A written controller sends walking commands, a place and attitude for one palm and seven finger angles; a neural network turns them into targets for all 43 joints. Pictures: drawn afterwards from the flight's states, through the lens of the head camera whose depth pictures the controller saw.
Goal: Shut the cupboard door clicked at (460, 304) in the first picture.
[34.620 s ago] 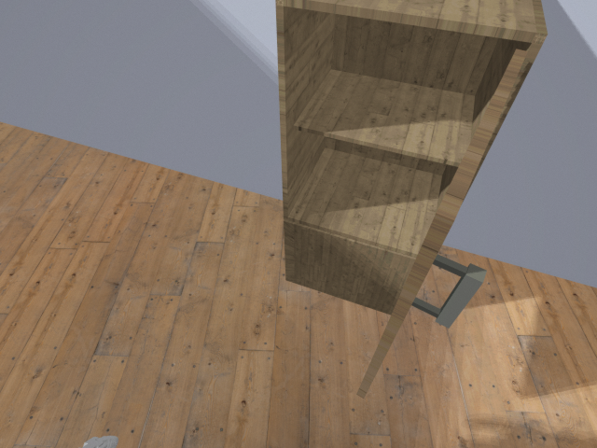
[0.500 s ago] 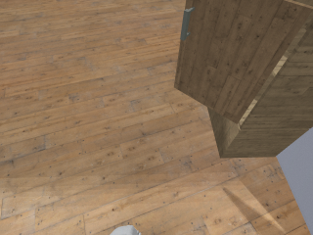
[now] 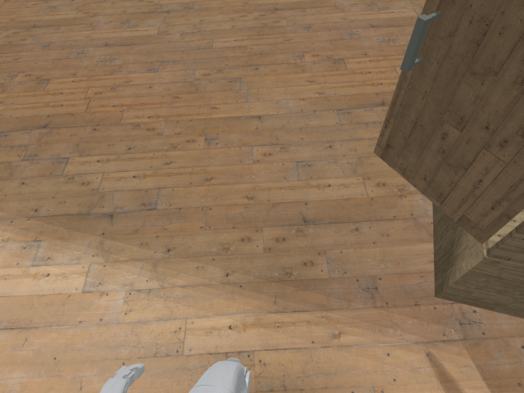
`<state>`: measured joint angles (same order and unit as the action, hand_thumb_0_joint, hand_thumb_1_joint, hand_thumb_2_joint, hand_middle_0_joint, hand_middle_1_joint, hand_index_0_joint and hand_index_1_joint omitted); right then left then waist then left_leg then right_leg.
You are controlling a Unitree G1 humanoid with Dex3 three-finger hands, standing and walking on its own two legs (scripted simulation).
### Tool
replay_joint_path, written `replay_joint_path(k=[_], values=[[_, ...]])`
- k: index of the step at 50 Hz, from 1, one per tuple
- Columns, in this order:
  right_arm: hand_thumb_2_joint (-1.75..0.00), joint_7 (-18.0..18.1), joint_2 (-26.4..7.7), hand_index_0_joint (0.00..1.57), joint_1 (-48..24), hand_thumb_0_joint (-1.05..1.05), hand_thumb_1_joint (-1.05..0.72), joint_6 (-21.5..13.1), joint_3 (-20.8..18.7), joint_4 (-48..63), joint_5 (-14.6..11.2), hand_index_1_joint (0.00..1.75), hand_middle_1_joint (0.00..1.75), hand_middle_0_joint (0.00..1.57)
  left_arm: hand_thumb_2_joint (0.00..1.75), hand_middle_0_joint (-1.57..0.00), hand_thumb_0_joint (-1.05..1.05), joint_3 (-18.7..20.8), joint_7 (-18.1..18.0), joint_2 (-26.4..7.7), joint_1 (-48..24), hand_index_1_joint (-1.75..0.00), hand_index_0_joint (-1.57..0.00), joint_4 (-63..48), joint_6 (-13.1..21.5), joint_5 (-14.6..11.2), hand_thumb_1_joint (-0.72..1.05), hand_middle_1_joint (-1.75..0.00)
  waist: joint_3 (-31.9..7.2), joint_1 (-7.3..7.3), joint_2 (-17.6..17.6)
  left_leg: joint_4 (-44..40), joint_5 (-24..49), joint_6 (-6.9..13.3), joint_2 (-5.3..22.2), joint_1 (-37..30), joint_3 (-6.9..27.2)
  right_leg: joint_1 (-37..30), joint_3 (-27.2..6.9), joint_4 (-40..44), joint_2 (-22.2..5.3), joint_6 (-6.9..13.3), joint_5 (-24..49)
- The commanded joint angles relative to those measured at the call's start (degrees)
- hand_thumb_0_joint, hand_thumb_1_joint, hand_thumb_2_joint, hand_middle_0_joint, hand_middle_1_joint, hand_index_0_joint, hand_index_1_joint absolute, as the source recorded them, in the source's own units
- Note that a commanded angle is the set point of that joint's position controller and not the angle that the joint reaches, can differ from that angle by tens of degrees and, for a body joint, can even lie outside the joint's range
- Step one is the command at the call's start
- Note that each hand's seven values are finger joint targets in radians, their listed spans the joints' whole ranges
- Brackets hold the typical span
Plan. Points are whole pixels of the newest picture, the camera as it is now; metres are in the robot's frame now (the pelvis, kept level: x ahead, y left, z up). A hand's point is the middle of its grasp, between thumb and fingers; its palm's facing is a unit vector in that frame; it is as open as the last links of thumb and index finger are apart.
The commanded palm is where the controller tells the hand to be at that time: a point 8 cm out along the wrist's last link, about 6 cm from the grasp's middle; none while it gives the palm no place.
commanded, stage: walk to a spot facing it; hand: left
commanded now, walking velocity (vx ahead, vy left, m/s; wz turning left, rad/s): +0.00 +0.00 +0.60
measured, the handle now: (420, 42) +0.82 -0.35 +0.06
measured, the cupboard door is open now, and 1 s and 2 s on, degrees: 48 48 48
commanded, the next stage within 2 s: turn to face it in 0.96 s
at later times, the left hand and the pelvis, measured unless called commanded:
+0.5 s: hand out of the picture +0.07 +0.25 -0.15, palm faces +0.29 -0.92 -0.26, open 7.4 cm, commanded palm none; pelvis +0.06 +0.02 +0.00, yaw +18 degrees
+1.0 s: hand out of the picture +0.08 +0.25 -0.20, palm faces +0.63 -0.75 -0.18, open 7.4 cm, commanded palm none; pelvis +0.22 +0.12 -0.02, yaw +38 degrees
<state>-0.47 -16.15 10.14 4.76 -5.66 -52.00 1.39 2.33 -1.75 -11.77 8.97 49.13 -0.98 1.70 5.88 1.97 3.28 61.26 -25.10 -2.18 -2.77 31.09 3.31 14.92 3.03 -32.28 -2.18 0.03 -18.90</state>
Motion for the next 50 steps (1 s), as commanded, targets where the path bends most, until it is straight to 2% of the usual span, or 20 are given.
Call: replay_joint_path(k=[1, 7, 10, 12, 13, 15, 25, 26, 27, 28, 29, 30, 34, 41, 44, 45, 46, 47, 48, 50], values=[[-0.90, -1.00, -1.73, 0.20, -0.71, 0.00, -0.90, -1.42, 0.14, 5.11, -0.34, 0.30, 0.30, 0.20, 0.90, -0.20, 0.00, 2.80, -0.96, -10.30, 1.71, -0.30, -0.20, -3.56, 1.20, 0.07, 0.90, -0.30, -6.06, -0.83, -13.55, 3.08, -0.33, -1.37, 4.01, 2.07, -3.40, -8.83, -4.42, 7.99, -16.00, 7.95, 34.54], [-0.90, -1.24, -0.47, 0.20, -4.66, 0.00, -0.90, -1.89, 1.17, 6.63, -0.69, 0.30, 0.30, 0.20, 0.90, -0.20, 0.00, 4.10, -0.59, -13.33, 7.55, -0.30, -0.20, -1.67, 0.71, 0.35, 0.90, -0.30, -6.85, -3.82, -15.56, -17.62, -0.27, -0.06, 2.94, -5.64, -8.76, -12.73, -0.88, 3.20, -17.40, 6.51, 40.58], [-0.90, -1.19, -2.98, 0.20, 1.34, 0.00, -0.90, -2.75, 0.78, 5.37, -0.39, 0.30, 0.30, 0.20, 0.90, -0.20, 0.00, 4.12, 0.03, -12.98, 7.42, -0.30, -0.20, -1.65, 0.66, -0.41, 0.90, -0.30, -10.81, -0.51, -10.95, -33.92, 11.28, 1.76, 2.50, -20.17, -8.61, -7.49, 3.37, -5.73, -15.62, 1.95, 31.90], [-0.90, -0.44, -14.57, 0.20, 10.19, 0.00, -0.90, -3.47, -1.91, 3.60, 0.52, 0.30, 0.30, 0.20, 0.90, -0.20, 0.00, 2.42, 1.01, -6.91, 5.07, -0.30, -0.20, -5.80, 0.50, -0.60, 0.90, -0.30, -14.45, 4.36, 15.86, -39.82, 32.06, 15.12, 25.89, -38.43, 23.20, 20.67, 6.59, -28.78, -3.39, -4.10, -21.37], [-0.90, 0.12, -13.49, 0.20, 13.39, 0.00, -0.90, -3.44, -1.67, 1.81, 0.38, 0.30, 0.30, 0.20, 0.90, -0.20, 0.00, 2.34, 0.77, -8.17, -1.46, -0.30, -0.20, -7.35, -0.06, 0.11, 0.90, -0.30, -12.76, 6.59, 10.74, -42.06, 19.03, 16.59, 25.78, -34.75, 23.87, 23.80, -0.01, -32.46, -4.39, -3.06, -20.17], [-0.90, 1.11, -10.45, 0.20, 8.99, 0.00, -0.90, -4.14, -0.62, 3.23, 0.55, 0.30, 0.30, 0.20, 0.90, -0.20, 0.00, 2.76, 1.60, -7.94, -5.03, -0.30, -0.20, -6.95, 0.53, -0.19, 0.90, -0.30, -6.40, 4.32, 8.51, -43.76, 8.32, 14.69, 21.11, -28.02, 21.30, 25.98, -2.74, -34.11, -5.05, -3.10, -11.30], [-0.90, 0.71, -8.78, 0.20, 0.48, 0.00, -0.90, -4.76, -0.34, 3.57, 0.26, 0.30, 0.30, 0.20, 0.90, -0.20, 0.00, 2.93, 3.53, -7.28, 6.85, -0.30, -0.20, -2.00, 1.64, -0.07, 0.90, -0.30, -4.69, -3.92, 4.31, -39.16, -0.67, 10.08, 10.61, -9.78, 11.55, -3.66, 3.66, -1.95, 1.99, -3.84, 3.04], [-0.90, 0.53, -7.22, 0.20, -0.89, 0.00, -0.90, -4.89, -0.13, 3.99, -0.08, 0.30, 0.30, 0.20, 0.90, -0.20, 0.00, 3.62, 3.22, -8.98, 12.05, -0.30, -0.20, -0.58, 2.12, 0.07, 0.90, -0.30, -5.05, -6.78, -0.13, -32.65, -3.82, 8.37, 6.91, -2.18, 9.12, -13.70, 1.45, 3.40, 0.39, -3.31, 2.23], [-0.90, 0.26, -3.37, 0.20, -0.22, 0.00, -0.90, -5.26, 0.69, 4.86, -0.75, 0.30, 0.30, 0.20, 0.90, -0.20, 0.00, 4.70, 2.38, -13.91, 18.44, -0.30, -0.20, 0.71, 3.04, 0.69, 0.90, -0.30, -8.42, -9.60, -14.67, -16.51, -8.06, 5.16, 0.73, 7.30, 1.80, -23.92, -12.53, 13.14, -12.01, -0.16, -11.15], [-0.90, 0.10, -1.51, 0.20, -1.61, 0.00, -0.90, -5.48, 1.00, 6.76, -0.53, 0.30, 0.30, 0.20, 0.90, -0.20, 0.00, 4.78, 1.72, -16.78, 20.34, -0.30, -0.20, 0.47, 2.84, 0.45, 0.90, -0.30, -7.97, -10.32, -24.52, -0.27, -13.00, 3.55, -1.57, 12.10, -1.56, -21.74, -31.10, 22.53, -24.26, 4.97, -20.69], [-0.90, -0.14, -3.77, 0.20, -1.40, 0.00, -0.90, -4.98, 0.32, 6.49, -0.02, 0.30, 0.30, 0.20, 0.90, -0.20, 0.00, 4.47, 1.07, -14.94, 16.84, -0.30, -0.20, -0.12, 2.77, 0.11, 0.90, -0.30, -4.26, -7.35, -21.75, 8.34, -8.56, 3.65, 2.63, 12.64, 1.24, -14.63, -33.91, 24.56, -26.37, 6.96, -26.77], [-0.90, -0.43, -3.34, 0.20, -2.49, 0.00, -0.90, -5.02, 0.33, 5.72, 0.34, 0.30, 0.30, 0.20, 0.90, -0.20, 0.00, 4.28, 0.83, -13.44, 12.76, -0.30, -0.20, -0.86, 2.96, 0.28, 0.90, -0.30, -1.52, -6.01, -19.98, 13.23, -3.93, 3.45, 4.82, 13.39, 1.97, -9.09, -32.69, 24.78, -25.81, 8.05, -27.26], [-0.90, -2.13, 0.63, 0.20, -0.71, 0.00, -0.90, -4.35, 1.12, 3.27, 0.02, 0.30, 0.30, 0.20, 0.90, -0.20, 0.00, 2.82, 0.80, -7.34, 8.36, -0.30, -0.20, -0.19, 4.66, 0.23, 0.90, -0.30, -3.03, -1.66, -11.94, 6.24, 7.70, 1.71, 7.34, 7.89, -2.81, -8.88, -2.53, 18.78, -17.39, 4.73, 9.29], [-0.90, -3.23, 2.59, 0.20, -7.71, 0.00, -0.90, -4.90, 2.72, 6.42, -0.07, 0.30, 0.30, 0.20, 0.90, -0.20, 0.00, 3.29, 0.62, -9.24, 14.20, -0.30, -0.20, 3.34, 4.86, 0.22, 0.90, -0.30, -3.07, -4.05, -11.99, -18.29, 8.01, 3.29, 5.65, 4.11, -10.72, -19.22, 8.74, 12.40, -18.14, 3.87, 35.22], [-0.90, -2.62, -0.57, 0.20, 0.64, 0.00, -0.90, -5.53, 1.80, 4.93, 0.17, 0.30, 0.30, 0.20, 0.90, -0.20, 0.00, 3.92, 0.81, -11.65, 11.79, -0.30, -0.20, 2.91, 4.72, -0.05, 0.90, -0.30, -7.69, 0.94, -11.23, -25.79, 8.75, 5.74, 1.03, -12.98, -13.79, -15.04, 12.58, -1.25, -18.05, 2.47, 45.77], [-0.90, -2.21, -3.66, 0.20, 8.75, 0.00, -0.90, -5.68, 0.93, 3.05, 0.37, 0.30, 0.30, 0.20, 0.90, -0.20, 0.00, 4.07, 1.03, -12.25, 10.78, -0.30, -0.20, 2.15, 4.44, -0.50, 0.90, -0.30, -13.02, 5.21, -7.19, -30.73, 14.14, 6.59, 0.83, -27.11, -12.22, -7.77, 13.72, -13.51, -16.54, 0.93, 38.32], [-0.90, -1.37, -11.53, 0.20, 15.34, 0.00, -0.90, -5.99, -1.08, 1.91, 1.12, 0.30, 0.30, 0.20, 0.90, -0.20, 0.00, 3.86, 1.98, -9.37, 11.87, -0.30, -0.20, 0.11, 4.03, -1.07, 0.90, -0.30, -19.30, 7.70, 8.00, -31.71, 22.01, 12.91, 15.12, -42.84, 8.96, 10.07, 13.39, -31.88, -8.84, -2.39, 6.95], [-0.90, -0.48, -16.41, 0.20, 19.27, 0.00, -0.90, -5.93, -2.02, 0.99, 0.33, 0.30, 0.30, 0.20, 0.90, -0.20, 0.00, 2.77, 2.20, -7.15, 7.84, -0.30, -0.20, -3.46, 3.88, -1.03, 0.90, -0.30, -21.75, 8.98, 11.93, -38.31, 31.28, 19.24, 27.12, -46.71, 28.19, 22.51, 5.17, -44.20, -3.02, -3.10, -17.92], [-0.90, 0.01, -15.74, 0.20, 17.19, 0.00, -0.90, -5.84, -1.46, 1.13, -0.21, 0.30, 0.30, 0.20, 0.90, -0.20, 0.00, 3.08, 1.46, -7.94, 4.65, -0.30, -0.20, -4.81, 3.59, -0.80, 0.90, -0.30, -18.68, 7.50, 3.72, -39.91, 23.32, 18.69, 27.80, -39.93, 25.58, 23.97, -0.63, -46.16, -4.49, -2.08, -15.26], [-0.90, 0.93, -10.02, 0.20, 7.93, 0.00, -0.90, -6.32, -0.17, 3.87, -0.08, 0.30, 0.30, 0.20, 0.90, -0.20, 0.00, 3.17, 1.69, -6.47, 3.00, -0.30, -0.20, -3.09, 2.84, -0.36, 0.90, -0.30, -9.51, 3.82, 5.76, -43.78, 13.55, 14.67, 22.07, -25.21, 18.78, 23.92, -3.38, -44.05, -7.73, -2.74, -7.01]])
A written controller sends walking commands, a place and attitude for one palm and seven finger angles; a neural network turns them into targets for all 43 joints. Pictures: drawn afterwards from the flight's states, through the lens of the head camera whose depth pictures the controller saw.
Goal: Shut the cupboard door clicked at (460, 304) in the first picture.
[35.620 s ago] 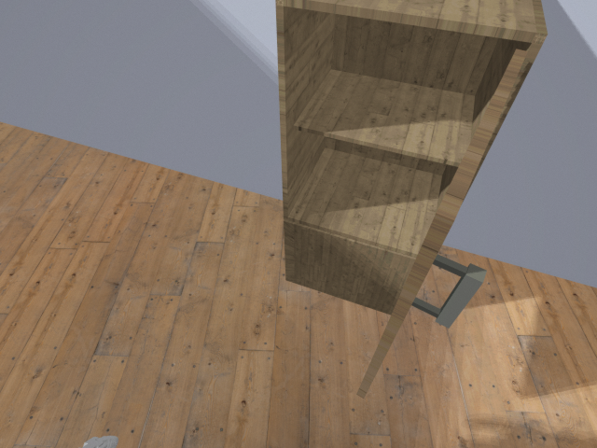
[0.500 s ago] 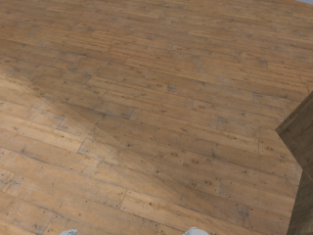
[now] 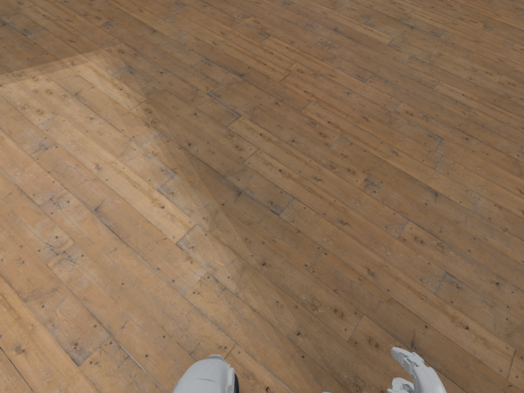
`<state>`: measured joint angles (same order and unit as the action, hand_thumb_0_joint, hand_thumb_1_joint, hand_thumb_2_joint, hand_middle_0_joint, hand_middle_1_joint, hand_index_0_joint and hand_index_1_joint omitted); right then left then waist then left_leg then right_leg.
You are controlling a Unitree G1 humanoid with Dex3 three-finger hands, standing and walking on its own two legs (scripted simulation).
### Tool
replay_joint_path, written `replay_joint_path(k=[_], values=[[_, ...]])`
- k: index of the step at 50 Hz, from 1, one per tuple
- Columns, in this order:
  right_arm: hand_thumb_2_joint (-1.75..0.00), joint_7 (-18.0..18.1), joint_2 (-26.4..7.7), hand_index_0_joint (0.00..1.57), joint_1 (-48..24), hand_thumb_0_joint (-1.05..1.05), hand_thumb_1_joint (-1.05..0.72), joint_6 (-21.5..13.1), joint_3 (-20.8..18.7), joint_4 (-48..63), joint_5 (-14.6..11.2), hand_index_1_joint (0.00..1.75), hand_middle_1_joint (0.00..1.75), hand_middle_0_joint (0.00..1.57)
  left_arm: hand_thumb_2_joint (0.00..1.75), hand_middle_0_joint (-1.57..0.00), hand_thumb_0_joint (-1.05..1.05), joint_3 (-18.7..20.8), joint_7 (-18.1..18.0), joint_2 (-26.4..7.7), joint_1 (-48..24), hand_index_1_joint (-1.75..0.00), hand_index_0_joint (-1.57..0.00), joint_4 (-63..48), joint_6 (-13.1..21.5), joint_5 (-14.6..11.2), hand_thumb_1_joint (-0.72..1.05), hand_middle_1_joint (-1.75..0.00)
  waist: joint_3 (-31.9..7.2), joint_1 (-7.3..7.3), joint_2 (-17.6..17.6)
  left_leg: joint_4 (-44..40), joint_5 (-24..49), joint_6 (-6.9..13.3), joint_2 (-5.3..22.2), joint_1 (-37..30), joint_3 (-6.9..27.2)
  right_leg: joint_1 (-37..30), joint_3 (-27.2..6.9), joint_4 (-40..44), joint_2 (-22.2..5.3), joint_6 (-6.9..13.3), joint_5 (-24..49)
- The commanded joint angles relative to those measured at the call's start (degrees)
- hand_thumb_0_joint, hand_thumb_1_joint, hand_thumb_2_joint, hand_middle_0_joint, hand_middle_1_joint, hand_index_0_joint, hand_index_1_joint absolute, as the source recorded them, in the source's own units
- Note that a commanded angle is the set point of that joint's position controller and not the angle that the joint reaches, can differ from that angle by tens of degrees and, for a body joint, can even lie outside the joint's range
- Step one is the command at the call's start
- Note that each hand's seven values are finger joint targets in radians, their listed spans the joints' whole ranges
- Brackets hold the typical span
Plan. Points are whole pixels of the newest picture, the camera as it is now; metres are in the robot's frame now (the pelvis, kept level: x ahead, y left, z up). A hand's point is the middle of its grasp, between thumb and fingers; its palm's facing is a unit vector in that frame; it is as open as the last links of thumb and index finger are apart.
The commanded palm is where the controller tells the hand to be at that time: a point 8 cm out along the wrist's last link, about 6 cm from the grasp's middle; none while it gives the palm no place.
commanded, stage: turn to face it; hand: left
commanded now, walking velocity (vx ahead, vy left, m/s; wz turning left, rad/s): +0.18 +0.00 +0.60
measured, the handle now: out of the picture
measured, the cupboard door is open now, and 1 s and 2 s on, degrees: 48 48 48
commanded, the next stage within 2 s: none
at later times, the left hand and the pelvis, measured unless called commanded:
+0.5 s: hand (187, 327) +0.22 +0.14 -0.15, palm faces -0.05 -0.98 -0.20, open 7.3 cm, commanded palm none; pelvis +0.15 -0.03 +0.02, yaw -6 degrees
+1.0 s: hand (186, 241) +0.38 +0.18 -0.13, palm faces -0.36 -0.90 -0.24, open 7.4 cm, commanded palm none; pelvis +0.19 +0.01 +0.03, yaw -25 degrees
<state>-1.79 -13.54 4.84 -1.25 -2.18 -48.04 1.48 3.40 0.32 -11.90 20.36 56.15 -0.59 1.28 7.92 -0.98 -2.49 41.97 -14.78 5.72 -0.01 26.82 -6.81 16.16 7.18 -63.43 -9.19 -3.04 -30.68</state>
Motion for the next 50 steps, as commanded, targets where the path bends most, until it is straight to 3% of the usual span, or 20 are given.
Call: replay_joint_path(k=[1, 4, 9, 14, 17, 18, 19, 20, 21, 22, 25, 32, 34, 35, 36, 37, 39, 41, 42, 50], values=[[-0.90, 2.41, -10.23, 0.20, 10.12, 0.00, -0.90, -0.64, -2.81, 0.37, -0.01, 0.30, 0.30, 0.20, 0.90, -0.20, 0.00, 2.35, 0.05, -6.21, -6.96, -0.30, -0.20, -9.02, 1.98, 0.42, 0.90, -0.30, -9.16, 4.49, 11.22, -24.88, 5.57, 5.06, 16.05, -16.77, 24.61, 20.28, -7.82, -9.66, -0.81, -0.08, 7.80], [-0.90, 2.88, -7.79, 0.20, 8.52, 0.00, -0.90, -1.59, -1.85, -0.20, -0.26, 0.30, 0.30, 0.20, 0.90, -0.20, 0.00, 1.90, 0.04, -4.65, -2.23, -0.30, -0.20, -6.12, 0.96, 0.47, 0.90, -0.30, -12.25, 1.31, 8.23, -23.59, 22.76, 4.71, 13.47, -19.11, 16.84, 16.83, -6.86, -3.88, 0.85, -1.06, 12.38], [-0.90, 3.61, -4.14, 0.20, 10.23, 0.00, -0.90, -1.50, -0.74, -4.12, -0.45, 0.30, 0.30, 0.20, 0.90, -0.20, 0.00, -0.27, -0.80, -1.88, -2.73, -0.30, -0.20, -3.84, 0.04, 0.15, 0.90, -0.30, -9.92, 0.11, 7.20, -23.12, 34.38, 4.24, 12.52, -19.08, 9.30, 11.71, -6.69, 9.70, 3.08, -0.44, 18.29], [-0.90, 3.83, -4.53, 0.20, 9.70, 0.00, -0.90, -0.13, -1.29, -6.43, -0.19, 0.30, 0.30, 0.20, 0.90, -0.20, 0.00, -0.05, -0.58, -2.44, -6.02, -0.30, -0.20, -4.47, -0.66, 0.06, 0.90, -0.30, -3.18, 0.54, 8.93, -21.62, 28.47, 2.98, 15.04, -15.78, 5.88, 4.68, -5.61, 21.03, 5.67, 1.78, 18.50], [-0.90, 4.18, -5.80, 0.20, 7.84, 0.00, -0.90, 0.88, -1.68, -6.25, -0.19, 0.30, 0.30, 0.20, 0.90, -0.20, 0.00, 0.96, -0.08, -3.45, -2.74, -0.30, -0.20, -4.27, -0.64, 0.23, 0.90, -0.30, -3.55, -1.36, 6.61, -13.86, 22.79, 0.70, 15.01, -15.18, 4.58, -1.68, -4.70, 28.40, 6.94, 2.81, 21.72], [-0.90, 4.02, -5.67, 0.20, 7.53, 0.00, -0.90, 0.99, -1.83, -5.99, -0.51, 0.30, 0.30, 0.20, 0.90, -0.20, 0.00, 1.41, -0.02, -5.08, 0.99, -0.30, -0.20, -3.46, -0.04, 0.40, 0.90, -0.30, -5.88, -2.87, 2.32, -6.26, 19.13, -1.44, 11.93, -14.89, 2.30, -6.03, -6.95, 33.55, 6.13, 3.58, 31.46], [-0.90, 3.68, -3.68, 0.20, 9.28, 0.00, -0.90, 0.93, -2.05, -5.43, -1.09, 0.30, 0.30, 0.20, 0.90, -0.20, 0.00, 2.05, -0.46, -9.34, 3.52, -0.30, -0.20, -2.96, 0.97, 1.00, 0.90, -0.30, -8.40, -2.90, -8.60, 7.97, 5.67, -4.68, 4.76, -7.58, -1.22, -11.96, -20.26, 37.17, -2.80, 8.14, 51.27], [-0.90, 3.63, -1.99, 0.20, 9.74, 0.00, -0.90, 1.39, -1.78, -4.34, -1.37, 0.30, 0.30, 0.20, 0.90, -0.20, 0.00, 2.23, -0.83, -11.61, 5.71, -0.30, -0.20, -2.37, 1.34, 0.23, 0.90, -0.30, -10.78, -2.75, -14.12, 21.26, -22.27, -7.30, -1.86, -0.64, -0.33, -15.43, -31.55, 42.12, -12.33, 16.25, 64.35], [-0.90, 4.00, -2.45, 0.20, 8.81, 0.00, -0.90, 1.99, -1.43, -3.79, -1.18, 0.30, 0.30, 0.20, 0.90, -0.20, 0.00, 2.40, -1.54, -11.13, 3.61, -0.30, -0.20, -3.17, 1.29, -0.07, 0.90, -0.30, -14.03, -2.18, -13.54, 24.69, -22.43, -7.38, 0.04, 1.47, 7.58, -15.29, -34.64, 43.83, -11.91, 18.20, 59.47], [-0.90, 3.97, -3.21, 0.20, 7.65, 0.00, -0.90, 2.00, -1.61, -3.61, -1.33, 0.30, 0.30, 0.20, 0.90, -0.20, 0.00, 2.48, -1.96, -10.20, -0.41, -0.30, -0.20, -4.11, 0.86, 0.07, 0.90, -0.30, -13.37, -1.41, -11.20, 27.42, -18.89, -7.58, 1.07, 3.86, 8.77, -15.16, -33.12, 44.20, -10.33, 18.34, 52.50], [-0.90, 3.51, -1.80, 0.20, 6.63, 0.00, -0.90, 2.60, -1.32, -3.79, -0.91, 0.30, 0.30, 0.20, 0.90, -0.20, 0.00, 2.53, -2.31, -8.00, -5.50, -0.30, -0.20, -5.92, 0.33, 0.17, 0.90, -0.30, -13.43, 0.43, -1.62, 23.38, -11.90, -8.17, 2.95, 0.40, 8.37, -7.49, -24.53, 43.86, -5.23, 15.51, 40.49], [-0.90, 3.70, -1.07, 0.20, 7.66, 0.00, -0.90, 2.22, -1.26, -1.54, -1.24, 0.30, 0.30, 0.20, 0.90, -0.20, 0.00, 3.61, -1.03, -10.35, -7.02, -0.30, -0.20, -6.69, -0.69, 0.53, 0.90, -0.30, -12.03, 0.63, -5.29, -1.68, -8.25, -8.44, 0.20, -7.11, 5.90, -3.47, -26.32, 41.58, -1.13, 12.97, 35.29], [-0.90, 3.94, -1.83, 0.20, 11.92, 0.00, -0.90, 1.51, -1.36, -2.19, -1.40, 0.30, 0.30, 0.20, 0.90, -0.20, 0.00, 3.58, -0.88, -9.73, -9.49, -0.30, -0.20, -7.24, -1.11, 0.10, 0.90, -0.30, -13.24, 3.16, -5.33, -13.75, -0.53, -8.31, 0.51, -16.45, 6.46, 1.77, -25.75, 38.27, 1.03, 9.71, 30.11], [-0.90, 4.29, -4.97, 0.20, 13.44, 0.00, -0.90, 0.81, -1.73, -2.34, -1.03, 0.30, 0.30, 0.20, 0.90, -0.20, 0.00, 3.18, -0.69, -7.90, -10.02, -0.30, -0.20, -8.45, -1.46, -0.44, 0.90, -0.30, -13.31, 3.71, 1.74, -21.27, -0.17, -6.92, 5.52, -22.95, 10.59, 8.54, -22.39, 33.92, 5.34, 6.92, 22.20], [-0.90, 4.41, -10.75, 0.20, 12.99, 0.00, -0.90, 0.54, -2.70, -1.36, -0.06, 0.30, 0.30, 0.20, 0.90, -0.20, 0.00, 2.53, -0.06, -4.72, -8.94, -0.30, -0.20, -9.74, -1.65, -0.92, 0.90, -0.30, -12.15, 3.33, 18.78, -26.95, 2.76, -1.57, 19.81, -25.38, 25.33, 17.09, -13.61, 22.43, 13.34, 3.32, 5.42], [-0.90, 4.44, -12.31, 0.20, 12.44, 0.00, -0.90, 1.02, -2.83, -0.34, 0.18, 0.30, 0.30, 0.20, 0.90, -0.20, 0.00, 2.56, 0.24, -6.17, -10.16, -0.30, -0.20, -10.53, -1.62, -0.24, 0.90, -0.30, -9.95, 3.90, 18.90, -28.36, 5.02, 3.68, 27.16, -19.67, 29.31, 16.89, -9.50, 10.68, 11.89, 2.05, -3.78], [-0.90, 4.69, -9.62, 0.20, 8.67, 0.00, -0.90, 0.66, -1.92, 0.60, 0.43, 0.30, 0.30, 0.20, 0.90, -0.20, 0.00, 3.20, 0.82, -7.78, -10.97, -0.30, -0.20, -9.53, -2.06, 0.37, 0.90, -0.30, -6.80, 1.49, 11.92, -25.47, 18.52, 4.05, 23.58, -16.77, 22.77, 17.56, -9.90, -1.18, 9.22, 1.05, 0.15], [-0.90, 4.70, -8.43, 0.20, 6.32, 0.00, -0.90, 0.84, -1.57, 1.19, 0.45, 0.30, 0.30, 0.20, 0.90, -0.20, 0.00, 2.94, 1.41, -6.47, -9.89, -0.30, -0.20, -8.79, -2.58, -0.11, 0.90, -0.30, -6.95, 0.19, 10.64, -22.89, 25.87, 2.59, 19.29, -18.66, 12.64, 16.84, -8.48, -2.23, 8.21, 0.01, 3.79], [-0.90, 4.68, -8.16, 0.20, 6.96, 0.00, -0.90, 0.83, -1.63, 0.95, 0.38, 0.30, 0.30, 0.20, 0.90, -0.20, 0.00, 2.70, 1.56, -6.12, -10.20, -0.30, -0.20, -9.04, -2.75, -0.18, 0.90, -0.30, -7.96, 0.57, 11.52, -22.00, 27.93, 2.30, 18.44, -20.58, 10.29, 16.38, -7.73, -0.60, 7.95, -0.24, 4.55], [-0.90, 3.78, -10.30, 0.20, 11.01, 0.00, -0.90, 1.43, -2.90, -1.32, 0.35, 0.30, 0.30, 0.20, 0.90, -0.20, 0.00, 1.66, 1.95, -5.49, -15.31, -0.30, -0.20, -11.44, -2.73, -0.03, 0.90, -0.30, -8.56, 3.24, 14.40, -18.88, 29.17, 1.48, 20.04, -22.63, 3.76, 8.50, -2.52, 16.73, 8.37, 0.99, 6.02]])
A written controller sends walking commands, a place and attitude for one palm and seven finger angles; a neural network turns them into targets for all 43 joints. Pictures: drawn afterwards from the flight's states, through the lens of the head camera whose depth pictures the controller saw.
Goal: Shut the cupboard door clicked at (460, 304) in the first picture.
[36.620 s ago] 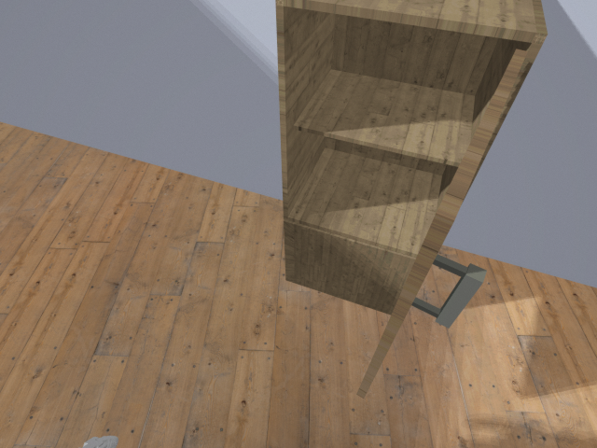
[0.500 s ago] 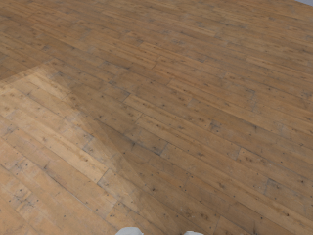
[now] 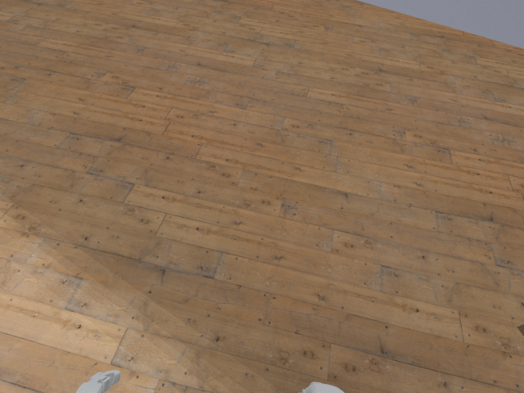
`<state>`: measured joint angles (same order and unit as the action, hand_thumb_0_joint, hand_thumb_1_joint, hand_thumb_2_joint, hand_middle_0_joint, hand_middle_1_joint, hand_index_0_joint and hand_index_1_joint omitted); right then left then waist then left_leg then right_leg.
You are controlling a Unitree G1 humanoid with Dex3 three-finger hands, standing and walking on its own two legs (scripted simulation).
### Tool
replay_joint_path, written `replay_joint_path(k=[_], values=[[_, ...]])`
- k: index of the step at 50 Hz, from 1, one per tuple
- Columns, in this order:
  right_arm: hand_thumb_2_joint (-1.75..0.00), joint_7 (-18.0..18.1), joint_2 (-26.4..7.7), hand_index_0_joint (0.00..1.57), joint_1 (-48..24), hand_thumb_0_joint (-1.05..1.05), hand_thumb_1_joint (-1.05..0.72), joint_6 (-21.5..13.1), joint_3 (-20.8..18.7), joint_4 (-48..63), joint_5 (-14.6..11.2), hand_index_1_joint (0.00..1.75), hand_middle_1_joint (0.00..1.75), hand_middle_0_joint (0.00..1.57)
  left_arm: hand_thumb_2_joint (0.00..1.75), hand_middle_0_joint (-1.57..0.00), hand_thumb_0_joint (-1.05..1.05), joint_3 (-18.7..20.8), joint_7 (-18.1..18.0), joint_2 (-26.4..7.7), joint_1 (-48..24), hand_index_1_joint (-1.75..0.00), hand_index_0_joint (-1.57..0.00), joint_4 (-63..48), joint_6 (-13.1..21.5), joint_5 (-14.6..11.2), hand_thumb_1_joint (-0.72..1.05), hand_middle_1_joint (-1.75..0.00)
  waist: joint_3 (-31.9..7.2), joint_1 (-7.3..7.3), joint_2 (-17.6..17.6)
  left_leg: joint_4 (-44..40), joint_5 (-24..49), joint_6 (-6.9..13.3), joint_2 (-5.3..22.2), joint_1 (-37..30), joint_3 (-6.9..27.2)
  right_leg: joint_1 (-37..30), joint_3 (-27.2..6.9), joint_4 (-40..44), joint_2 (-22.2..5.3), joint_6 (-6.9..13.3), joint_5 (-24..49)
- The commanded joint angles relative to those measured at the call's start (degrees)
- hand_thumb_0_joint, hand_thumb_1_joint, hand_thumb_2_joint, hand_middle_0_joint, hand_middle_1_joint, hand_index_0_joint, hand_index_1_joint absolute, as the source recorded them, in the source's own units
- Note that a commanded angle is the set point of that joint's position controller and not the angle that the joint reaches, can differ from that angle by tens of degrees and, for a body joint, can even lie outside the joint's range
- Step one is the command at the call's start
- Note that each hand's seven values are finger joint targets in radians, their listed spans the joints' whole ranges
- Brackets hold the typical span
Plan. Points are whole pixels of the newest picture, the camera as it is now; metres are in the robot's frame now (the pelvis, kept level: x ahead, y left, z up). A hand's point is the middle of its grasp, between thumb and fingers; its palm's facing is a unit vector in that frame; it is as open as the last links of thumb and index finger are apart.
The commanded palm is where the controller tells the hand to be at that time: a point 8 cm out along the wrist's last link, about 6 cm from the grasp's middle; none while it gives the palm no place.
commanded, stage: turn to face it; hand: left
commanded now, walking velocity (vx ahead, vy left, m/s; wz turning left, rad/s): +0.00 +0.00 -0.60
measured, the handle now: out of the picture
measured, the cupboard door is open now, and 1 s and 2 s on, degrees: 48 48 48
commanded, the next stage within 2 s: take the last steps up to it in 1.96 s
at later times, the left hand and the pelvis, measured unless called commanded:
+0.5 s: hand (167, 392) +0.14 +0.17 -0.19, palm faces -0.26 -0.95 -0.17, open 7.4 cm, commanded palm none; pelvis +0.01 +0.01 -0.02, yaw -17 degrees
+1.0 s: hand (212, 359) +0.19 +0.10 -0.16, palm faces -0.55 -0.79 -0.27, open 7.4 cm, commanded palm none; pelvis -0.01 -0.01 -0.01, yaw -35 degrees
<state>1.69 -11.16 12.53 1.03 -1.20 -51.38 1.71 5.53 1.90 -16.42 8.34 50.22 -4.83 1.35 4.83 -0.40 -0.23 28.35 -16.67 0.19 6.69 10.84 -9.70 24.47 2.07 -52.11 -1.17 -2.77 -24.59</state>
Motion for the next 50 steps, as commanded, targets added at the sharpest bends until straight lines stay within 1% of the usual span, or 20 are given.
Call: replay_joint_path(k=[1, 4, 5, 6, 7, 9, 12, 18, 21, 22, 23, 24, 27, 35, 40, 41, 42, 43, 44, 50], values=[[-0.90, 0.20, -13.35, 0.20, 2.88, 0.00, -0.90, -0.81, -4.03, 2.05, 0.10, 0.30, 0.30, 0.20, 0.90, -0.20, 0.00, -0.56, 0.38, -1.17, -3.15, -0.30, -0.20, -5.66, 1.69, -0.16, 0.90, -0.30, -5.89, 2.52, 12.89, -4.21, 31.08, 6.72, 13.78, -6.46, 6.53, -1.48, 2.73, 8.18, 0.39, 1.16, -0.17], [-0.90, -0.34, -13.85, 0.20, 0.75, 0.00, -0.90, -0.54, -4.41, 2.51, -0.48, 0.30, 0.30, 0.20, 0.90, -0.20, 0.00, -0.14, 0.03, -3.34, 3.04, -0.30, -0.20, -3.99, 2.64, -0.07, 0.90, -0.30, -8.22, -1.17, 8.37, 6.18, 26.38, 2.19, 11.71, -1.83, 2.40, -14.58, 3.46, 25.41, 0.89, 2.91, 14.06], [-0.90, -0.77, -11.88, 0.20, 0.86, 0.00, -0.90, -0.47, -4.19, 3.30, -1.07, 0.30, 0.30, 0.20, 0.90, -0.20, 0.00, 0.61, -0.45, -7.65, 7.50, -0.30, -0.20, -2.59, 3.37, 0.30, 0.90, -0.30, -11.04, -3.02, -0.89, 16.57, 15.82, -1.29, 7.66, 6.68, -1.17, -25.32, -4.60, 29.69, -6.36, 5.57, 26.71], [-0.90, -0.95, -7.27, 0.20, -1.81, 0.00, -0.90, -0.40, -2.84, 6.26, -1.10, 0.30, 0.30, 0.20, 0.90, -0.20, 0.00, 1.62, -1.26, -13.22, 10.50, -0.30, -0.20, -1.53, 4.02, 0.38, 0.90, -0.30, -9.97, -4.42, -16.95, 30.21, -18.80, -4.39, -1.80, 23.75, -1.68, -31.60, -22.02, 29.80, -19.72, 12.19, 50.56], [-0.90, -0.25, -8.81, 0.20, -3.72, 0.00, -0.90, 0.54, -2.53, 7.29, -1.20, 0.30, 0.30, 0.20, 0.90, -0.20, 0.00, 1.33, -1.90, -13.76, 12.12, -0.30, -0.20, -1.27, 3.76, -0.49, 0.90, -0.30, -9.76, -5.16, -12.33, 36.93, -20.52, -4.04, -1.31, 24.26, 7.07, -26.29, -22.30, 29.36, -22.41, 16.16, 52.78], [-0.90, 0.16, -9.54, 0.20, -4.15, 0.00, -0.90, 0.85, -2.87, 6.18, -1.16, 0.30, 0.30, 0.20, 0.90, -0.20, 0.00, 1.16, -2.92, -10.30, 4.86, -0.30, -0.20, -3.30, 3.16, -0.31, 0.90, -0.30, -7.50, -2.49, -15.83, 41.28, -14.02, -4.21, 0.19, 26.73, 11.03, -21.92, -21.73, 31.22, -17.52, 15.72, 37.43], [-0.90, -0.58, -8.51, 0.20, -1.13, 0.00, -0.90, 1.16, -2.77, 4.22, -0.78, 0.30, 0.30, 0.20, 0.90, -0.20, 0.00, 0.27, -2.62, -8.11, -0.26, -0.30, -0.20, -5.46, 3.36, -0.01, 0.90, -0.30, -7.13, 0.75, -8.04, 36.12, -7.13, -5.13, -0.81, 20.13, 9.14, -14.88, -14.92, 31.14, -12.50, 13.11, 31.79], [-0.90, -0.45, -7.08, 0.20, -0.57, 0.00, -0.90, 0.45, -2.64, 5.15, -1.20, 0.30, 0.30, 0.20, 0.90, -0.20, 0.00, 1.05, -2.01, -9.17, 0.63, -0.30, -0.20, -4.86, 2.93, 0.49, 0.90, -0.30, -6.82, 0.15, -8.87, 17.54, -7.82, -4.53, -4.11, 12.98, 7.48, -11.33, -19.77, 30.13, -11.07, 13.40, 25.45], [-0.90, 0.13, -7.62, 0.20, 5.28, 0.00, -0.90, -0.46, -2.64, 3.67, -1.37, 0.30, 0.30, 0.20, 0.90, -0.20, 0.00, 1.05, -1.86, -7.98, -1.65, -0.30, -0.20, -4.94, 2.27, -0.14, 0.90, -0.30, -7.60, 3.33, -7.84, 0.16, 2.06, -3.86, -4.88, 0.19, 7.43, -4.02, -20.15, 25.33, -7.99, 9.18, 21.24], [-0.90, 0.41, -10.83, 0.20, 6.74, 0.00, -0.90, -1.10, -3.07, 3.30, -0.96, 0.30, 0.30, 0.20, 0.90, -0.20, 0.00, 0.47, -1.62, -5.16, -1.25, -0.30, -0.20, -5.88, 1.85, -0.63, 0.90, -0.30, -8.41, 3.60, 1.97, -8.50, 0.57, -1.71, 1.44, -5.17, 14.51, 1.94, -15.91, 19.51, -2.20, 5.89, 11.83], [-0.90, 0.53, -16.70, 0.20, 7.14, 0.00, -0.90, -1.26, -4.07, 4.02, -0.07, 0.30, 0.30, 0.20, 0.90, -0.20, 0.00, -0.04, -1.03, -1.63, 0.32, -0.30, -0.20, -6.93, 1.66, -0.99, 0.90, -0.30, -7.70, 3.38, 19.68, -14.34, 1.23, 4.04, 15.90, -6.37, 29.18, 8.89, -6.39, 5.74, 5.45, 2.43, -5.94], [-0.90, 0.58, -17.23, 0.20, 6.12, 0.00, -0.90, -1.13, -3.90, 4.70, -0.05, 0.30, 0.30, 0.20, 0.90, -0.20, 0.00, -0.07, -0.97, -3.63, -0.33, -0.30, -0.20, -7.09, 1.52, -0.18, 0.90, -0.30, -7.12, 3.35, 18.59, -15.02, 0.70, 8.01, 21.64, -1.91, 32.25, 8.38, -5.30, -5.64, 2.61, 1.78, -10.40], [-0.90, 0.96, -12.75, 0.20, -0.81, 0.00, -0.90, -1.40, -2.84, 6.08, 0.20, 0.30, 0.30, 0.20, 0.90, -0.20, 0.00, 0.96, 0.40, -3.15, 0.08, -0.30, -0.20, -4.58, 1.44, 0.09, 0.90, -0.30, -4.39, 0.24, 9.90, -11.90, 11.64, 7.29, 14.28, 0.91, 17.65, 7.69, -3.70, -15.59, -0.14, 0.20, -2.87], [-0.90, 0.62, -12.24, 0.20, 4.50, 0.00, -0.90, -1.00, -3.75, 2.36, 0.02, 0.30, 0.30, 0.20, 0.90, -0.20, 0.00, -0.06, 0.70, -0.19, -2.93, -0.30, -0.20, -4.83, 1.26, -0.13, 0.90, -0.30, -6.93, 3.13, 11.83, -6.93, 24.48, 7.19, 13.95, -6.72, 6.50, 2.70, 1.67, 0.86, -0.53, -0.04, -1.77], [-0.90, -0.17, -13.80, 0.20, 1.91, 0.00, -0.90, -0.37, -4.62, 2.06, -0.21, 0.30, 0.30, 0.20, 0.90, -0.20, 0.00, -0.15, 0.26, -1.06, 0.65, -0.30, -0.20, -3.70, 1.97, -0.15, 0.90, -0.30, -6.76, 0.89, 11.41, -0.73, 18.86, 4.20, 14.51, -0.91, 2.92, -9.05, 4.43, 18.26, 1.06, 2.02, 6.00], [-0.90, -0.37, -13.59, 0.20, 0.63, 0.00, -0.90, -0.22, -4.67, 2.44, -0.52, 0.30, 0.30, 0.20, 0.90, -0.20, 0.00, 0.24, 0.06, -2.63, 4.04, -0.30, -0.20, -2.78, 2.21, -0.08, 0.90, -0.30, -7.41, -1.07, 8.71, 4.36, 13.96, 1.87, 12.82, 3.38, 1.07, -15.63, 3.53, 24.94, 0.50, 2.90, 12.17], [-0.90, -0.72, -10.81, 0.20, 0.15, 0.00, -0.90, -0.02, -4.29, 3.50, -1.01, 0.30, 0.30, 0.20, 0.90, -0.20, 0.00, 1.04, -0.46, -7.13, 7.73, -0.30, -0.20, -1.72, 2.95, 0.34, 0.90, -0.30, -8.94, -2.94, -3.68, 15.29, 2.80, -1.59, 7.81, 10.76, -2.32, -22.77, -7.12, 32.13, -8.05, 5.90, 19.06], [-0.90, -0.98, -6.87, 0.20, -2.99, 0.00, -0.90, 0.24, -3.18, 6.40, -0.94, 0.30, 0.30, 0.20, 0.90, -0.20, 0.00, 1.77, -1.26, -12.14, 9.00, -0.30, -0.20, -1.07, 3.46, 0.35, 0.90, -0.30, -5.83, -3.94, -18.03, 28.03, -20.02, -4.30, -0.80, 24.76, -1.33, -23.89, -23.60, 34.25, -19.55, 11.86, 34.30], [-0.90, -0.46, -8.79, 0.20, -4.22, 0.00, -0.90, 1.31, -3.01, 7.01, -0.88, 0.30, 0.30, 0.20, 0.90, -0.20, 0.00, 1.75, -2.03, -12.10, 10.35, -0.30, -0.20, -0.86, 3.37, -0.39, 0.90, -0.30, -6.47, -4.62, -14.40, 35.04, -18.30, -3.97, -0.42, 24.43, 6.35, -19.11, -24.70, 34.56, -21.14, 14.91, 33.53], [-0.90, -0.70, -7.84, 0.20, -0.96, 0.00, -0.90, 1.01, -3.00, 3.69, -0.74, 0.30, 0.30, 0.20, 0.90, -0.20, 0.00, 0.65, -2.51, -7.47, -0.15, -0.30, -0.20, -3.97, 3.59, 0.15, 0.90, -0.30, -7.48, 0.84, -8.12, 31.80, -6.01, -5.25, -1.13, 19.93, 8.18, -15.24, -14.83, 31.56, -11.71, 13.06, 28.47]])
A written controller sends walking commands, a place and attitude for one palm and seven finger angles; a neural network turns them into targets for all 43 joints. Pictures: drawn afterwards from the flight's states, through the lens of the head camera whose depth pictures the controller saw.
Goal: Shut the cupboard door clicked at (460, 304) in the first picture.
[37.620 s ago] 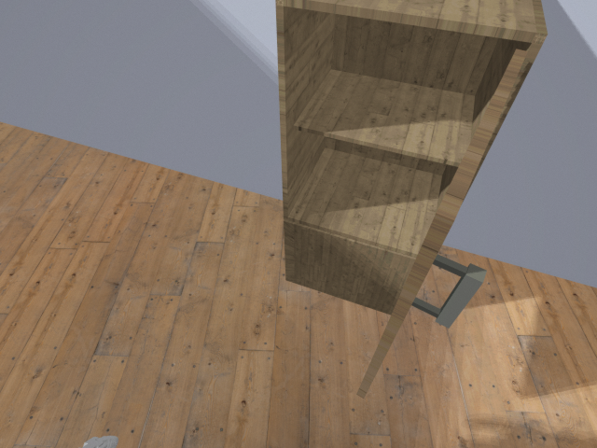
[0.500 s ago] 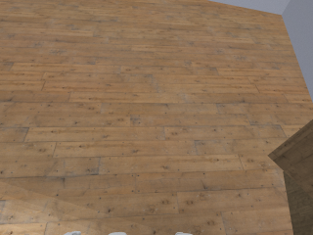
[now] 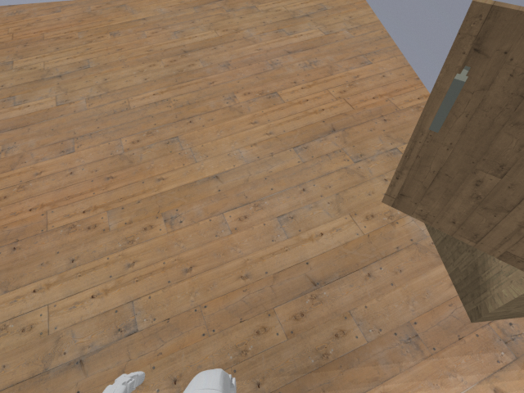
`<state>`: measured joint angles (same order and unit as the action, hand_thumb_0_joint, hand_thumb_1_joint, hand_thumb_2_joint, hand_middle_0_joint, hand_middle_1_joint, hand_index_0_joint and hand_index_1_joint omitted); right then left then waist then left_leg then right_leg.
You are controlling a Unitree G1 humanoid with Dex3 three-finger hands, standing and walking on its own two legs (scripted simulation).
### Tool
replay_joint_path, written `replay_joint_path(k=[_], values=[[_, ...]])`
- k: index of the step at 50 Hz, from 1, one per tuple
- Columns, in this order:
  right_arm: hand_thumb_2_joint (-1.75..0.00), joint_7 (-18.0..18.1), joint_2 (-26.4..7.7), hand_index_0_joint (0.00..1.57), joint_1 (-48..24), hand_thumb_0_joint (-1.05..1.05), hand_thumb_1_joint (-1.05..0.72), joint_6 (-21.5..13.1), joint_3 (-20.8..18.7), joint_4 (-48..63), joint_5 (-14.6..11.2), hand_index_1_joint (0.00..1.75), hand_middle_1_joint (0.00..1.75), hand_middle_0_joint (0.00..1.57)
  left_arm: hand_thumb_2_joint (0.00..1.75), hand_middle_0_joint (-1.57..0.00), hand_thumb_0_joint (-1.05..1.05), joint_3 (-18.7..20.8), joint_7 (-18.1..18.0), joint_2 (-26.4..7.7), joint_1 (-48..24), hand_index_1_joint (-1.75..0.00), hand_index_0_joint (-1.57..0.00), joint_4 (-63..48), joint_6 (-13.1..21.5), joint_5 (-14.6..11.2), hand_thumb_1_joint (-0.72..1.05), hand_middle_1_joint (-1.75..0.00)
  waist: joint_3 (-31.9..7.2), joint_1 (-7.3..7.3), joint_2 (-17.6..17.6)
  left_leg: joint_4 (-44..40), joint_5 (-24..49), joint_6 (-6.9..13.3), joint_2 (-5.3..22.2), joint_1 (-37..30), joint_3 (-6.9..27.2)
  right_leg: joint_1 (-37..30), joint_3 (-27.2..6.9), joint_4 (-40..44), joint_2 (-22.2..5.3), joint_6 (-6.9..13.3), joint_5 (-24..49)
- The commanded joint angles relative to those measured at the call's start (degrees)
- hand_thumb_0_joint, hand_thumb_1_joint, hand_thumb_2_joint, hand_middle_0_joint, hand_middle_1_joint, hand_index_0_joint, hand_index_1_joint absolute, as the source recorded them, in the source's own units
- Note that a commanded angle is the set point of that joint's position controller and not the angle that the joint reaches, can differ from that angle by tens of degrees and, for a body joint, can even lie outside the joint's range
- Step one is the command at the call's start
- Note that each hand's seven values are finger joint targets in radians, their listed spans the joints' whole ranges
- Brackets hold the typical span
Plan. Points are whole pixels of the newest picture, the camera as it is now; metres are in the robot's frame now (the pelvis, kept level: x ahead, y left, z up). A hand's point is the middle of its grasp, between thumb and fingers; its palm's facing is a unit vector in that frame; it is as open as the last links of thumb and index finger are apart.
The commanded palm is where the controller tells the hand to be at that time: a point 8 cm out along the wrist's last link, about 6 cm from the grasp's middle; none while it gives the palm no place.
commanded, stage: turn to face it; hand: left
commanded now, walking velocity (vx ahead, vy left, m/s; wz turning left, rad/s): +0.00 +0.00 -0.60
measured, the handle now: (450, 99) +0.65 -0.35 +0.06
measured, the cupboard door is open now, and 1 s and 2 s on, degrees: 48 48 48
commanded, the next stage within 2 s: take the last steps up to it in 0.96 s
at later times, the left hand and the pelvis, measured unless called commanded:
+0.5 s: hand (161, 376) +0.16 +0.20 -0.16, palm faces -0.28 -0.93 -0.22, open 7.4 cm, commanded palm none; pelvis +0.01 +0.02 +0.01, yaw -18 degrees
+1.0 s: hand (195, 366) +0.18 +0.15 -0.18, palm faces -0.45 -0.88 -0.17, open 7.4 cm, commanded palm none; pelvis +0.03 +0.01 +0.00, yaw -29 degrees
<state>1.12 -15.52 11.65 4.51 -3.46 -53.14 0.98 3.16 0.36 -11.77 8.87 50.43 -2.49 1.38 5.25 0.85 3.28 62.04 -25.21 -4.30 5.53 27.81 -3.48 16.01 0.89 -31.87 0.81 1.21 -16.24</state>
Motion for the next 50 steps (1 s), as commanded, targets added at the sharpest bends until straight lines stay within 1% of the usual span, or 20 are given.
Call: replay_joint_path(k=[1, 6, 9, 10, 11, 12, 14, 17, 24, 27, 28, 29, 30, 31, 34, 43, 46, 48, 49, 50], values=[[-0.90, -0.16, -3.08, 0.20, -0.32, 0.00, -0.90, -2.42, -0.69, 5.52, 0.00, 0.30, 0.30, 0.20, 0.90, -0.20, 0.00, 3.08, -0.84, -12.41, 0.10, -0.30, -0.20, -3.96, 1.26, 0.13, 0.90, -0.30, -7.94, -0.87, -10.97, -3.90, 2.70, -0.87, -0.74, 2.61, 1.53, -7.14, -14.19, 11.15, -13.35, 9.20, 20.39], [-0.90, 0.21, -2.77, 0.20, -1.14, 0.00, -0.90, -2.98, -0.52, 6.99, -0.49, 0.30, 0.30, 0.20, 0.90, -0.20, 0.00, 3.68, -0.57, -13.67, 0.96, -0.30, -0.20, -3.60, 0.77, 0.36, 0.90, -0.30, -7.55, -1.53, -11.72, -16.89, 0.85, -0.14, -2.91, -3.00, 1.55, -4.86, -20.04, 9.82, -13.32, 9.87, 19.27], [-0.90, 0.72, -3.39, 0.20, 5.10, 0.00, -0.90, -3.92, -0.42, 5.25, -0.72, 0.30, 0.30, 0.20, 0.90, -0.20, 0.00, 3.53, -0.46, -12.32, -1.91, -0.30, -0.20, -3.92, 0.26, -0.24, 0.90, -0.30, -9.08, 1.83, -10.04, -35.64, 11.84, 0.50, -3.29, -16.26, 1.86, 1.87, -19.48, 3.96, -9.54, 5.12, 15.77], [-0.90, 1.04, -6.91, 0.20, 5.97, 0.00, -0.90, -4.59, -0.88, 5.16, -0.13, 0.30, 0.30, 0.20, 0.90, -0.20, 0.00, 3.00, -0.18, -9.45, -0.85, -0.30, -0.20, -4.85, -0.21, -0.79, 0.90, -0.30, -9.77, 1.64, -0.06, -43.42, 11.03, 3.01, 4.04, -22.47, 9.38, 9.09, -14.85, -2.04, -3.32, 1.87, 6.00], [-0.90, 1.15, -12.36, 0.20, 6.35, 0.00, -0.90, -4.67, -1.79, 5.92, 0.60, 0.30, 0.30, 0.20, 0.90, -0.20, 0.00, 2.43, 0.50, -6.59, 0.26, -0.30, -0.20, -5.90, -0.28, -1.01, 0.90, -0.30, -9.10, 1.49, 15.57, -47.38, 15.12, 9.00, 17.65, -24.37, 22.51, 16.43, -5.51, -14.85, 3.29, -1.39, -13.82], [-0.90, 1.39, -12.74, 0.20, 6.03, 0.00, -0.90, -4.49, -1.68, 6.41, 0.88, 0.30, 0.30, 0.20, 0.90, -0.20, 0.00, 2.55, 0.74, -8.42, -1.17, -0.30, -0.20, -6.35, -0.42, -0.26, 0.90, -0.30, -7.84, 2.15, 12.14, -47.75, 16.82, 13.08, 22.36, -19.45, 24.37, 16.08, -4.05, -26.60, 1.22, -2.06, -18.62], [-0.90, 1.57, -9.27, 0.20, 1.49, 0.00, -0.90, -4.96, -0.71, 7.47, 0.91, 0.30, 0.30, 0.20, 0.90, -0.20, 0.00, 3.31, 1.39, -9.06, -0.43, -0.30, -0.20, -4.75, -0.49, 0.14, 0.90, -0.30, -7.11, -0.39, 8.46, -44.60, 26.50, 12.49, 17.62, -17.77, 16.36, 16.33, -3.77, -35.74, -1.26, -3.09, -14.07], [-0.90, 1.59, -7.75, 0.20, 1.21, 0.00, -0.90, -4.83, -0.52, 7.06, 0.92, 0.30, 0.30, 0.20, 0.90, -0.20, 0.00, 2.81, 2.06, -6.68, -0.89, -0.30, -0.20, -4.30, -0.92, -0.31, 0.90, -0.30, -7.26, -0.47, 7.30, -41.07, 36.40, 11.28, 13.27, -22.34, 5.11, 16.06, -0.88, -32.45, -2.05, -4.33, -10.63], [-0.90, 0.74, -9.50, 0.20, 4.30, 0.00, -0.90, -4.12, -1.81, 4.61, 0.86, 0.30, 0.30, 0.20, 0.90, -0.20, 0.00, 1.86, 2.21, -5.51, -3.55, -0.30, -0.20, -4.81, -0.56, -0.26, 0.90, -0.30, -7.42, 1.75, 9.75, -37.33, 36.06, 10.94, 14.66, -21.93, 0.32, 6.43, 4.50, -12.76, -0.95, -2.99, -10.01], [-0.90, 0.35, -10.03, 0.20, 1.81, 0.00, -0.90, -3.81, -2.19, 4.67, 0.26, 0.30, 0.30, 0.20, 0.90, -0.20, 0.00, 2.22, 1.80, -7.29, 2.76, -0.30, -0.20, -2.74, 0.35, -0.25, 0.90, -0.30, -9.82, -1.98, 6.17, -28.18, 30.13, 6.36, 12.29, -16.98, -3.59, -6.51, 4.90, 5.84, -0.56, -1.26, 4.87], [-0.90, -0.04, -7.63, 0.20, 1.78, 0.00, -0.90, -3.73, -1.93, 5.41, -0.34, 0.30, 0.30, 0.20, 0.90, -0.20, 0.00, 3.00, 1.21, -11.81, 6.64, -0.30, -0.20, -1.47, 1.05, 0.18, 0.90, -0.30, -11.40, -3.68, -4.54, -18.81, 19.01, 2.92, 8.26, -8.04, -6.73, -16.38, -4.73, 10.49, -8.58, 1.53, 15.82], [-0.90, -0.38, -2.80, 0.20, -0.78, 0.00, -0.90, -3.60, -0.57, 8.05, -0.33, 0.30, 0.30, 0.20, 0.90, -0.20, 0.00, 3.93, 0.24, -17.21, 8.72, -0.30, -0.20, -0.61, 1.64, 0.35, 0.90, -0.30, -9.63, -4.88, -20.18, -6.44, -10.68, 0.01, -0.26, 7.17, -7.53, -20.62, -21.63, 11.63, -21.89, 7.94, 33.71], [-0.90, 0.34, -4.03, 0.20, -4.46, 0.00, -0.90, -2.75, -0.27, 8.84, -0.23, 0.30, 0.30, 0.20, 0.90, -0.20, 0.00, 3.78, -0.45, -17.56, 11.07, -0.30, -0.20, -0.20, 1.40, -0.49, 0.90, -0.30, -8.41, -6.62, -15.46, 0.68, -11.39, 0.48, -0.14, 8.46, 0.92, -16.19, -21.88, 11.06, -23.40, 11.54, 39.27], [-0.90, 0.80, -3.57, 0.20, -4.01, 0.00, -0.90, -2.67, -0.35, 7.96, -0.32, 0.30, 0.30, 0.20, 0.90, -0.20, 0.00, 3.97, -1.07, -16.06, 8.57, -0.30, -0.20, -0.15, 1.63, -0.17, 0.90, -0.30, -8.62, -4.59, -21.11, 4.60, -9.48, 0.32, 0.03, 11.03, 3.20, -16.02, -23.14, 10.80, -20.99, 12.10, 37.83], [-0.90, 0.16, -4.14, 0.20, -0.34, 0.00, -0.90, -2.49, -0.38, 4.62, -0.13, 0.30, 0.30, 0.20, 0.90, -0.20, 0.00, 2.44, -1.35, -11.43, 0.41, -0.30, -0.20, -2.46, 1.41, -0.27, 0.90, -0.30, -8.80, -0.55, -12.67, 3.64, 0.73, -0.36, 0.83, 5.72, 3.44, -11.17, -13.00, 10.01, -14.82, 9.59, 29.65], [-0.90, 0.22, -1.91, 0.20, -0.90, 0.00, -0.90, -2.87, 0.15, 4.39, -0.38, 0.30, 0.30, 0.20, 0.90, -0.20, 0.00, 2.70, -1.07, -12.10, 2.74, -0.30, -0.20, -0.78, 1.32, 0.31, 0.90, -0.30, -6.60, -1.61, -11.62, -17.23, 1.49, 0.51, -2.97, -3.27, 1.22, -6.34, -16.90, 10.25, -13.90, 10.28, 23.63], [-0.90, 0.75, -1.96, 0.20, 5.13, 0.00, -0.90, -3.73, 0.38, 2.06, -0.41, 0.30, 0.30, 0.20, 0.90, -0.20, 0.00, 2.54, -1.17, -10.70, 0.76, -0.30, -0.20, -0.58, 0.90, -0.37, 0.90, -0.30, -7.51, 1.30, -9.87, -34.85, 14.00, 1.30, -3.43, -16.68, 1.07, 0.14, -15.62, 5.42, -10.77, 5.90, 18.69], [-0.90, 1.02, -9.59, 0.20, 6.84, 0.00, -0.90, -4.66, -0.47, 2.03, 0.59, 0.30, 0.30, 0.20, 0.90, -0.20, 0.00, 1.52, -0.65, -5.06, 3.90, -0.30, -0.20, -1.40, 0.23, -0.96, 0.90, -0.30, -8.19, 0.41, 12.78, -43.86, 24.33, 8.63, 13.90, -22.57, 19.19, 9.04, -4.91, -8.16, 1.00, -0.42, -6.96], [-0.90, 1.45, -10.09, 0.20, 6.39, 0.00, -0.90, -4.47, -0.62, 2.48, 0.73, 0.30, 0.30, 0.20, 0.90, -0.20, 0.00, 1.41, -0.61, -6.15, 2.64, -0.30, -0.20, -1.78, 0.02, -0.60, 0.90, -0.30, -6.59, 0.97, 13.61, -45.99, 26.60, 12.94, 18.67, -19.18, 23.39, 10.39, -3.23, -18.57, 1.05, -1.45, -17.63], [-0.90, 1.90, -8.87, 0.20, 6.12, 0.00, -0.90, -4.72, -0.16, 2.16, 0.97, 0.30, 0.30, 0.20, 0.90, -0.20, 0.00, 1.74, -0.58, -6.65, 1.10, -0.30, -0.20, -1.21, -0.35, -0.12, 0.90, -0.30, -6.03, 1.25, 12.32, -46.37, 29.46, 13.20, 17.70, -17.05, 22.01, 10.76, -5.55, -25.47, -0.12, -1.87, -16.92]])
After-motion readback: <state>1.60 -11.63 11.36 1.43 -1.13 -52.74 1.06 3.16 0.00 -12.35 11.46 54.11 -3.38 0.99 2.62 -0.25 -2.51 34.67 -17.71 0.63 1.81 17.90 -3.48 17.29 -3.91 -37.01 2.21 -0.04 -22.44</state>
